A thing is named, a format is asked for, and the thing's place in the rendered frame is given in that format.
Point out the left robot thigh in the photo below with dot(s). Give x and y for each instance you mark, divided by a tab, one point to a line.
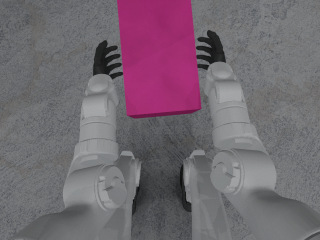
119	225

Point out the robot right hand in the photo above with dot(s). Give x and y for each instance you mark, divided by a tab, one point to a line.
216	50

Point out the robot left hand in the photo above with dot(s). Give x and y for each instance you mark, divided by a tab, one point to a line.
101	61

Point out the carton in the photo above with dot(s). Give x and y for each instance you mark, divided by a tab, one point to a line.
159	58

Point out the left robot forearm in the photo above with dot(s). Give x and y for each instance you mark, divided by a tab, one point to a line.
98	123

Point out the right robot forearm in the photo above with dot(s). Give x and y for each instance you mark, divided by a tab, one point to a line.
228	110

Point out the right robot upper arm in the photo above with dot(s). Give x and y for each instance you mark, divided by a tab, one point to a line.
247	178

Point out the robot left foot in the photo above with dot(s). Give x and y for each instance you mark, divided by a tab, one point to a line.
135	199

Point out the left robot upper arm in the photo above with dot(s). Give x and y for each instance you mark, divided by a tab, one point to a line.
91	195

